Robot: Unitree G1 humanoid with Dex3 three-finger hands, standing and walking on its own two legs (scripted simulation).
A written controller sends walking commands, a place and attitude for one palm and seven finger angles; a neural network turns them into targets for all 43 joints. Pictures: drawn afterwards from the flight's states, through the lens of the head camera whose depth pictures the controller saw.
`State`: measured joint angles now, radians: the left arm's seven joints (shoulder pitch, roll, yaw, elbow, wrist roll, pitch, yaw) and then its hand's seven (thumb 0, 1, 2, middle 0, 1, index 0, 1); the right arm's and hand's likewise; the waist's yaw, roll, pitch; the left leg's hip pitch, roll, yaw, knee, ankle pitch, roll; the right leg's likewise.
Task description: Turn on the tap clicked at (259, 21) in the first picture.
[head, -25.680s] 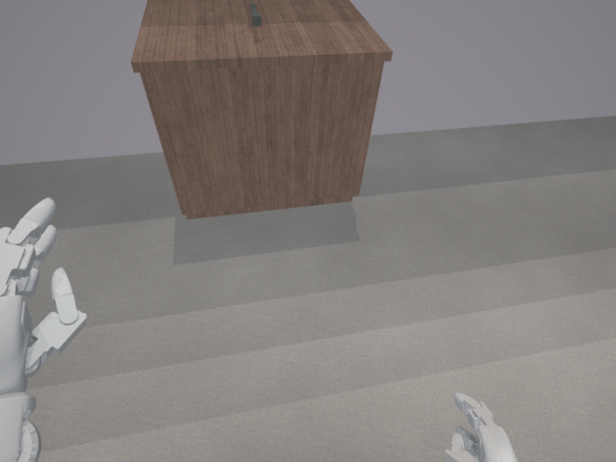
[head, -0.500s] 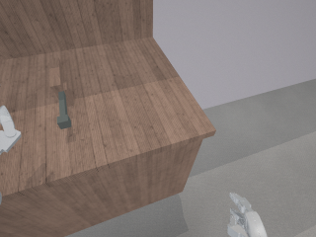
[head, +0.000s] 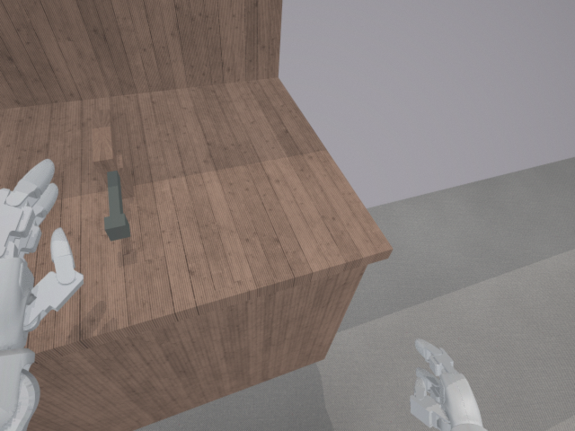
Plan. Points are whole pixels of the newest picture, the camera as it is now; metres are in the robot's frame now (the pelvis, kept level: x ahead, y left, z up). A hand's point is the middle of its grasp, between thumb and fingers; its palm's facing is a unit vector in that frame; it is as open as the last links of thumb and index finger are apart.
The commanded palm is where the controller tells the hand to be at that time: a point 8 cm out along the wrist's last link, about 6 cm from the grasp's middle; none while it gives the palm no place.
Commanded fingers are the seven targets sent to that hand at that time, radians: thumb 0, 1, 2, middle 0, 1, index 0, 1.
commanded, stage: come to a stop and stand still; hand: left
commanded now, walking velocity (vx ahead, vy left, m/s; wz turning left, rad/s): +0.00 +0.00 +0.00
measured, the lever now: (117, 227) +0.37 +0.29 +0.05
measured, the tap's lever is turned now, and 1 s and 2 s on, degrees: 0 0 0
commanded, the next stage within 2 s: look again from close up in 0.02 s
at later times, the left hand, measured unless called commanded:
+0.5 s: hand (57, 290) +0.21 +0.26 +0.15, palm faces +0.39 -0.86 -0.34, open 7.4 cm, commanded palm +0.15 +0.29 +0.18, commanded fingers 0.00 0.90 0.90 -0.20 -0.30 -0.20 -0.30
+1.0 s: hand (33, 347) +0.15 +0.25 +0.15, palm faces +0.61 -0.75 -0.27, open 7.4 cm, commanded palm +0.11 +0.27 +0.16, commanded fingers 0.00 0.90 0.90 -0.20 -0.30 -0.20 -0.30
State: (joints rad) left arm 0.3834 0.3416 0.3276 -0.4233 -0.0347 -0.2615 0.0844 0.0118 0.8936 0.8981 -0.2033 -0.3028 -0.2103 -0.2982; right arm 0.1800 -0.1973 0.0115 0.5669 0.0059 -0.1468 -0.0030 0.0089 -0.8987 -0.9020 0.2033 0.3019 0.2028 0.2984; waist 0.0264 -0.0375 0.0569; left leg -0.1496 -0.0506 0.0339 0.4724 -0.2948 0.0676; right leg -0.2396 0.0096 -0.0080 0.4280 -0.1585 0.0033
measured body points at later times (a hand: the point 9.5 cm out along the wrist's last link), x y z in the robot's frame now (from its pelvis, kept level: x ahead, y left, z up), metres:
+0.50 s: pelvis -0.01 +0.01 +0.00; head +0.01 +0.03 +0.45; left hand +0.18 +0.30 +0.17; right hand +0.17 -0.21 -0.07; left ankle -0.02 +0.07 -0.74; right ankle +0.05 -0.12 -0.74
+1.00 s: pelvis -0.03 -0.05 -0.02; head -0.03 -0.05 +0.43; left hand +0.12 +0.29 +0.17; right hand +0.20 -0.26 -0.10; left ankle -0.02 +0.07 -0.74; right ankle +0.03 -0.12 -0.74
